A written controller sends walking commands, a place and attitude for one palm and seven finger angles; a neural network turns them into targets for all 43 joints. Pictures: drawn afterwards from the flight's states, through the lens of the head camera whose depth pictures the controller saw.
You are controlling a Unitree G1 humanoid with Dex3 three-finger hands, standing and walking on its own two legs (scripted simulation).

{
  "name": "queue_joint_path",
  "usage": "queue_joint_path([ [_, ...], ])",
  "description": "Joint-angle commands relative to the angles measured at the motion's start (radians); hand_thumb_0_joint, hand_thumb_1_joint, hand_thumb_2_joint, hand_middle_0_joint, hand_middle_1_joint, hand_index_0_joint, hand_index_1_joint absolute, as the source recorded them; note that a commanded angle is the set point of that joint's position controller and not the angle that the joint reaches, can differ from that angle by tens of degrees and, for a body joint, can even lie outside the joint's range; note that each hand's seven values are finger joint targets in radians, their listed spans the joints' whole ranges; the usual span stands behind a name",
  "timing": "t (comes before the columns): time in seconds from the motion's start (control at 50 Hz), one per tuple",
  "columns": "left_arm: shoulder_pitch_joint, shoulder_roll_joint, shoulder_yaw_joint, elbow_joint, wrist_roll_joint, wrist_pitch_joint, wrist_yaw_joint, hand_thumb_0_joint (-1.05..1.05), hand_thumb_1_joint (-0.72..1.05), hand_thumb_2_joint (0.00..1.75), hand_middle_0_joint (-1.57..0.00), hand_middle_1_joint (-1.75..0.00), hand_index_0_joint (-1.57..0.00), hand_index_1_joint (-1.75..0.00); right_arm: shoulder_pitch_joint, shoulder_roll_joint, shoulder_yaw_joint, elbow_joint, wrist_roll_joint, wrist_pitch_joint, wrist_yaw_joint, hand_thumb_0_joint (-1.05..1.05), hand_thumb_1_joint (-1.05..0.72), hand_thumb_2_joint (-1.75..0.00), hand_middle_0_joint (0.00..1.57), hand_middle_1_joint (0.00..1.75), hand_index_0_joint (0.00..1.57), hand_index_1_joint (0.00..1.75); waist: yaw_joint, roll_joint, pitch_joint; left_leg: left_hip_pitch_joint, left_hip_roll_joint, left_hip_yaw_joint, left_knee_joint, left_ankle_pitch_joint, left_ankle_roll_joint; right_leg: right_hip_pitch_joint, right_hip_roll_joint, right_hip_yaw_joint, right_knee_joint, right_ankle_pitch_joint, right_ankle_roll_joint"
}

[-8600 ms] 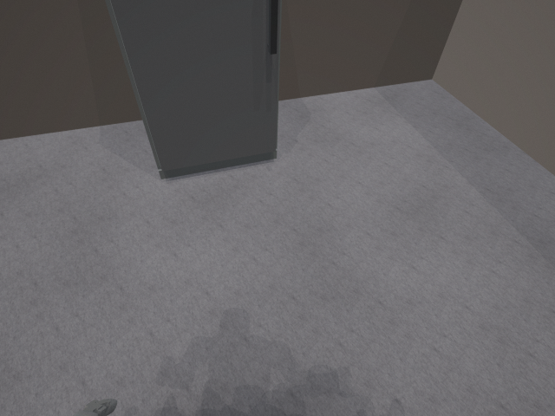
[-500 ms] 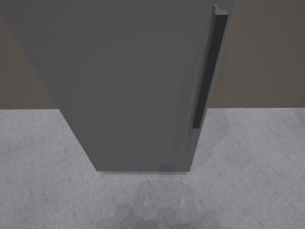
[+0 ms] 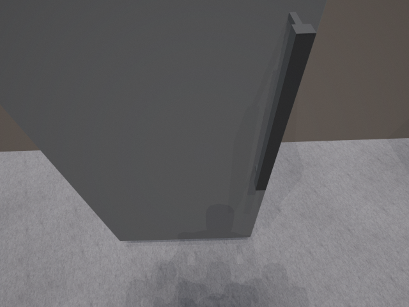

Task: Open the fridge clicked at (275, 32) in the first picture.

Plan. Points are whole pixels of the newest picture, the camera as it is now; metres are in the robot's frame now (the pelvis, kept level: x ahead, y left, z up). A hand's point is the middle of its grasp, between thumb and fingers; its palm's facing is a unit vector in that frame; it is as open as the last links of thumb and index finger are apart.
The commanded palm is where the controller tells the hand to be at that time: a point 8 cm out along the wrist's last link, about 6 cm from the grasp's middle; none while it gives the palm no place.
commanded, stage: come to a stop and stand still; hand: right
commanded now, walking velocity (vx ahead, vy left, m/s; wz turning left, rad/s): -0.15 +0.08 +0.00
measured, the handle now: (272, 124) +0.45 -0.13 +0.10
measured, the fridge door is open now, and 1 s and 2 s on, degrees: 0 0 0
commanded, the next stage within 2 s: look again from close up in 1.82 s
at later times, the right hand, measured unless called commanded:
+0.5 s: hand out of the picture +0.01 -0.15 -0.17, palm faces +0.09 +0.97 -0.24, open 7.4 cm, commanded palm none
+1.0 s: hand out of the picture -0.11 -0.20 -0.17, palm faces +0.05 +0.97 -0.23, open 7.4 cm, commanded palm none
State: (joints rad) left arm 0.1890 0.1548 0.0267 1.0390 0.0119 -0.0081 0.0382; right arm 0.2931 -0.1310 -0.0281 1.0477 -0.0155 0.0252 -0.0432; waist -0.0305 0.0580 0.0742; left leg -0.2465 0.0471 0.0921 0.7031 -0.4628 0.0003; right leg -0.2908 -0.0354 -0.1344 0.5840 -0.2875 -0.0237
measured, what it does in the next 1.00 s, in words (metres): walks backwards: left foot, then right foot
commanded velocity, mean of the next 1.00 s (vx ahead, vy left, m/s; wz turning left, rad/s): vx -0.01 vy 0.00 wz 0.00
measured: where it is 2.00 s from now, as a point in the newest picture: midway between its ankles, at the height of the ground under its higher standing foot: outside the picture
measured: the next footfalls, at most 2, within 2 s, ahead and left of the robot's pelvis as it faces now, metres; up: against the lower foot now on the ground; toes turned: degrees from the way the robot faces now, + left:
left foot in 0.20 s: +0.01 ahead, +0.13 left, +0.00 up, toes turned +4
right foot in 0.46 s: +0.01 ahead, -0.07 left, +0.00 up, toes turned -5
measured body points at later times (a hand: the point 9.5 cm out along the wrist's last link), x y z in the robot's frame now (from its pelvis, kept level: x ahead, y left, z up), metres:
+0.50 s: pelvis -0.05 +0.04 -0.01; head -0.06 +0.04 +0.44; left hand +0.04 +0.28 -0.14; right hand +0.00 -0.20 -0.15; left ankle -0.03 +0.13 -0.73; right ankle -0.03 -0.06 -0.73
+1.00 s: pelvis -0.11 +0.00 +0.01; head -0.13 -0.01 +0.46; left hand -0.12 +0.25 -0.14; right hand -0.11 -0.25 -0.15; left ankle -0.03 +0.13 -0.72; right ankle -0.03 -0.06 -0.73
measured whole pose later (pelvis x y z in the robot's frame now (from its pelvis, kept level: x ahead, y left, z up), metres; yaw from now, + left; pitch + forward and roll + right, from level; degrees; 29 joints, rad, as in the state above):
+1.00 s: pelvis -0.11 +0.00 +0.01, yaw -2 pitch -3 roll +2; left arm 0.35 0.20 0.02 1.05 0.02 0.03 0.00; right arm 0.34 -0.22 -0.02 1.00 -0.03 0.02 -0.03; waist 0.01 0.00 0.01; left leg -0.28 0.01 0.09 0.49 -0.25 0.01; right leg -0.30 0.02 -0.08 0.50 -0.19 -0.08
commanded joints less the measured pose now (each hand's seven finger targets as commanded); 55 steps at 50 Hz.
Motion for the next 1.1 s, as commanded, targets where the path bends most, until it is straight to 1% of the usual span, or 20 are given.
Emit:
queue_joint_path([
  [0.0,0.092,0.161,0.040,-0.039,0.010,0.004,0.017,0.00,0.90,0.90,-0.20,-0.30,-0.20,-0.30,0.053,-0.087,-0.029,-0.066,-0.002,-0.007,-0.005,0.00,-0.90,-0.90,0.20,0.30,0.20,0.30,0.038,-0.248,-0.120,-0.164,0.002,-0.067,0.184,-0.114,-0.006,0.246,-0.309,0.250,-0.149,1.045,-0.194],
  [0.08,0.029,0.176,0.056,-0.082,0.018,0.013,0.013,0.00,0.90,0.90,-0.20,-0.30,-0.20,-0.30,0.068,-0.061,-0.029,-0.083,-0.010,-0.003,0.004,0.00,-0.90,-0.90,0.20,0.30,0.20,0.30,0.019,-0.200,-0.144,-0.096,-0.010,-0.049,0.074,-0.016,-0.005,0.175,-0.279,0.199,-0.148,0.793,-0.162],
  [0.14,0.003,0.148,0.054,-0.103,0.007,0.021,-0.002,0.00,0.90,0.90,-0.20,-0.30,-0.20,-0.30,0.122,-0.083,-0.032,-0.074,-0.017,-0.015,0.007,0.00,-0.90,-0.90,0.20,0.30,0.20,0.30,-0.009,-0.109,-0.136,0.066,0.006,-0.045,-0.222,0.273,-0.018,0.024,-0.176,0.144,-0.072,0.355,-0.068],
  [0.16,0.008,0.096,0.047,-0.114,0.000,0.025,-0.008,0.00,0.90,0.90,-0.20,-0.30,-0.20,-0.30,0.103,-0.137,-0.036,-0.086,-0.023,-0.024,0.004,0.00,-0.90,-0.90,0.20,0.30,0.20,0.30,0.005,0.057,-0.106,0.052,0.126,-0.204,-0.317,0.401,0.016,-0.043,-0.078,0.086,0.022,0.113,-0.007],
  [0.18,-0.028,0.151,0.034,-0.208,0.016,0.002,-0.017,0.00,0.90,0.90,-0.20,-0.30,-0.20,-0.30,0.110,-0.292,-0.013,-0.135,-0.031,-0.046,0.003,0.00,-0.90,-0.90,0.20,0.30,0.20,0.30,0.011,0.146,-0.072,0.075,0.148,-0.242,-0.261,0.752,0.033,-0.023,-0.006,0.134,0.015,0.008,0.012],
  [0.2,0.029,0.112,0.055,-0.206,0.014,0.009,-0.017,0.00,0.90,0.90,-0.20,-0.30,-0.20,-0.30,0.039,-0.234,-0.033,-0.176,-0.025,-0.031,-0.003,0.00,-0.90,-0.90,0.20,0.30,0.20,0.30,0.037,0.193,-0.214,0.091,0.192,-0.265,-0.239,0.573,0.066,-0.056,0.015,0.084,0.112,-0.053,0.022],
  [0.22,-0.017,0.101,0.049,-0.223,0.017,0.020,-0.017,0.00,0.90,0.90,-0.20,-0.30,-0.20,-0.30,0.029,-0.225,-0.035,-0.206,-0.020,-0.034,-0.011,0.00,-0.90,-0.90,0.20,0.30,0.20,0.30,0.004,0.234,-0.203,0.111,0.216,-0.315,-0.260,0.621,0.093,-0.127,0.028,0.109,0.218,-0.114,0.017],
  [0.24,-0.037,0.087,0.052,-0.236,0.014,0.030,-0.017,0.00,0.90,0.90,-0.20,-0.30,-0.20,-0.30,0.040,-0.210,-0.035,-0.217,-0.022,-0.036,-0.016,0.00,-0.90,-0.90,0.20,0.30,0.20,0.30,0.004,0.179,-0.146,0.066,0.242,-0.343,-0.287,0.599,0.110,-0.175,0.021,0.139,0.308,-0.153,0.012],
  [0.28,-0.019,0.061,0.044,-0.239,0.011,0.035,-0.027,0.00,0.90,0.90,-0.20,-0.30,-0.20,-0.30,0.022,-0.204,-0.029,-0.233,-0.026,-0.043,-0.022,0.00,-0.90,-0.90,0.20,0.30,0.20,0.30,0.028,0.073,-0.070,0.060,0.229,-0.302,-0.267,0.710,0.137,-0.209,0.012,0.127,0.353,-0.162,0.014],
  [0.34,0.001,0.068,0.047,-0.249,0.001,0.030,-0.025,0.00,0.90,0.90,-0.20,-0.30,-0.20,-0.30,0.014,-0.235,-0.037,-0.252,-0.027,-0.036,-0.021,0.00,-0.90,-0.90,0.20,0.30,0.20,0.30,0.030,0.089,-0.060,0.043,0.209,-0.252,-0.252,0.715,0.171,-0.147,0.022,0.097,0.227,-0.142,0.017],
  [0.38,0.048,0.069,0.043,-0.227,0.003,0.021,-0.029,0.00,0.90,0.90,-0.20,-0.30,-0.20,-0.30,-0.008,-0.243,-0.033,-0.258,-0.020,-0.037,-0.019,0.00,-0.90,-0.90,0.20,0.30,0.20,0.30,0.043,0.069,-0.073,0.027,0.175,-0.218,-0.253,0.613,0.144,-0.043,0.031,0.066,0.067,-0.045,0.015],
  [0.42,0.077,0.112,0.045,-0.204,0.005,0.010,-0.026,0.00,0.90,0.90,-0.20,-0.30,-0.20,-0.30,-0.026,-0.234,-0.028,-0.254,-0.007,-0.037,-0.015,0.00,-0.90,-0.90,0.20,0.30,0.20,0.30,0.054,-0.002,-0.064,-0.068,0.131,-0.198,-0.268,0.397,0.088,0.074,-0.011,0.122,-0.045,0.104,-0.008],
  [0.46,0.055,0.169,0.045,-0.199,0.013,0.000,-0.022,0.00,0.90,0.90,-0.20,-0.30,-0.20,-0.30,-0.018,-0.220,-0.026,-0.248,-0.004,-0.043,-0.008,0.00,-0.90,-0.90,0.20,0.30,0.20,0.30,0.030,-0.089,-0.051,-0.069,0.063,-0.158,-0.275,0.300,0.045,0.067,-0.081,0.188,-0.075,0.196,-0.043],
  [0.48,0.047,0.158,0.040,-0.190,0.011,-0.005,-0.024,0.00,0.90,0.90,-0.20,-0.30,-0.20,-0.30,-0.015,-0.218,-0.022,-0.239,-0.007,-0.036,-0.008,0.00,-0.90,-0.90,0.20,0.30,0.20,0.30,0.024,-0.180,-0.054,-0.023,0.048,-0.125,-0.255,0.284,0.036,0.034,-0.088,0.210,-0.112,0.223,-0.048],
  [0.5,0.035,0.150,0.032,-0.186,0.011,-0.003,-0.025,0.00,0.90,0.90,-0.20,-0.30,-0.20,-0.30,-0.007,-0.209,-0.017,-0.224,-0.004,-0.032,-0.006,0.00,-0.90,-0.90,0.20,0.30,0.20,0.30,0.018,-0.194,-0.057,0.011,0.036,-0.108,-0.259,0.227,0.029,-0.004,-0.099,0.221,-0.146,0.160,-0.048],
  [0.56,0.047,0.147,0.024,-0.174,0.016,0.009,-0.025,0.00,0.90,0.90,-0.20,-0.30,-0.20,-0.30,-0.004,-0.208,-0.014,-0.193,-0.005,-0.031,0.001,0.00,-0.90,-0.90,0.20,0.30,0.20,0.30,0.023,-0.112,0.010,-0.003,0.051,-0.150,-0.343,0.047,0.040,-0.095,-0.062,0.208,-0.192,-0.129,-0.027],
  [0.62,0.096,0.161,0.026,-0.154,0.018,0.009,-0.028,0.00,0.90,0.90,-0.20,-0.30,-0.20,-0.30,-0.010,-0.224,-0.021,-0.187,-0.008,-0.035,0.004,0.00,-0.90,-0.90,0.20,0.30,0.20,0.30,0.037,-0.047,0.000,-0.051,0.076,-0.184,-0.395,-0.050,0.052,-0.071,-0.047,0.191,-0.175,-0.150,-0.025],
  [0.84,0.151,0.183,0.025,-0.088,0.016,0.004,-0.025,0.00,0.90,0.90,-0.20,-0.30,-0.20,-0.30,0.037,-0.211,-0.019,-0.133,-0.010,-0.028,0.010,0.00,-0.90,-0.90,0.20,0.30,0.20,0.30,0.032,-0.102,0.015,-0.032,0.041,-0.127,-0.337,-0.028,0.037,-0.148,-0.079,0.255,-0.282,-0.275,-0.034],
  [0.98,0.100,0.213,0.034,-0.065,0.006,0.008,-0.019,0.00,0.90,0.90,-0.20,-0.30,-0.20,-0.30,0.112,-0.182,-0.011,-0.081,-0.015,-0.020,0.015,0.00,-0.90,-0.90,0.20,0.30,0.20,0.30,0.003,-0.127,-0.001,0.081,0.000,-0.075,-0.223,0.098,0.023,-0.207,-0.118,0.305,-0.381,-0.367,-0.047],
  [1.08,0.044,0.241,0.047,-0.068,0.005,0.020,-0.019,0.00,0.90,0.90,-0.20,-0.30,-0.20,-0.30,0.184,-0.182,-0.019,-0.054,-0.020,-0.008,0.016,0.00,-0.90,-0.90,0.20,0.30,0.20,0.30,-0.014,-0.127,0.001,0.112,-0.016,-0.062,-0.141,0.098,0.026,-0.242,-0.123,0.286,-0.400,-0.402,-0.051],
])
